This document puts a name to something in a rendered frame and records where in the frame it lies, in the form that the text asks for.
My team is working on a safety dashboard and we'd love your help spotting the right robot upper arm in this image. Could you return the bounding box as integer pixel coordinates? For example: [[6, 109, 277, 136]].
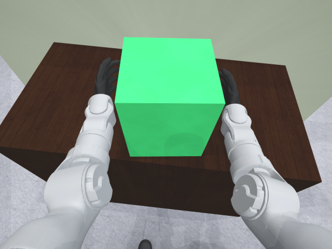
[[231, 173, 332, 249]]

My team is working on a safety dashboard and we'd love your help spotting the robot left hand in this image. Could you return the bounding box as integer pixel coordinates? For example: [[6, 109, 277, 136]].
[[94, 57, 120, 96]]

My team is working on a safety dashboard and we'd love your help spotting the left robot upper arm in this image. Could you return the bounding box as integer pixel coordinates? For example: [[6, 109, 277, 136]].
[[0, 163, 113, 249]]

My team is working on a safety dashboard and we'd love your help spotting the robot left forearm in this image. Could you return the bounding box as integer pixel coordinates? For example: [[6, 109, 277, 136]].
[[44, 94, 116, 206]]

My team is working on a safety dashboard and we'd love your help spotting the robot right hand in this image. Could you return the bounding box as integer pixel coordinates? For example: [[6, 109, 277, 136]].
[[218, 68, 240, 108]]

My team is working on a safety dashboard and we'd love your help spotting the carton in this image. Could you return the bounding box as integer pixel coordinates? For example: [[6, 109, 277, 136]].
[[115, 37, 225, 157]]

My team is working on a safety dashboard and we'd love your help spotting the pedestal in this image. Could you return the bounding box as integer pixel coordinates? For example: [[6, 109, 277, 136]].
[[0, 42, 322, 217]]

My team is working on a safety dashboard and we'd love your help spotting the robot right forearm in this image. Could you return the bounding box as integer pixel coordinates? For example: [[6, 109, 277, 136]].
[[220, 104, 287, 184]]

